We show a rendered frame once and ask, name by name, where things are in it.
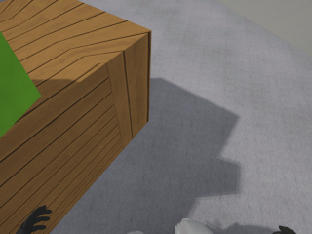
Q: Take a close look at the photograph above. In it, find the carton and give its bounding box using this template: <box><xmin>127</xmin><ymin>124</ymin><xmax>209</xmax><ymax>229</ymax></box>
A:
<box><xmin>0</xmin><ymin>31</ymin><xmax>41</xmax><ymax>137</ymax></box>

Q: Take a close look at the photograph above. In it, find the robot left hand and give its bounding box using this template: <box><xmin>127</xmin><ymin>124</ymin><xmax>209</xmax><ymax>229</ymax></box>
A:
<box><xmin>16</xmin><ymin>205</ymin><xmax>52</xmax><ymax>234</ymax></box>

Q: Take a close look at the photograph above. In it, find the pedestal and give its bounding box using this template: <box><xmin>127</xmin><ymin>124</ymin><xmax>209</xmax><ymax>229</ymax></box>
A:
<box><xmin>0</xmin><ymin>0</ymin><xmax>152</xmax><ymax>234</ymax></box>

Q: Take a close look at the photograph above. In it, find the robot right thigh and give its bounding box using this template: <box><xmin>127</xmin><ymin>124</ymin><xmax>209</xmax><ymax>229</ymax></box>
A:
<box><xmin>175</xmin><ymin>220</ymin><xmax>213</xmax><ymax>234</ymax></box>

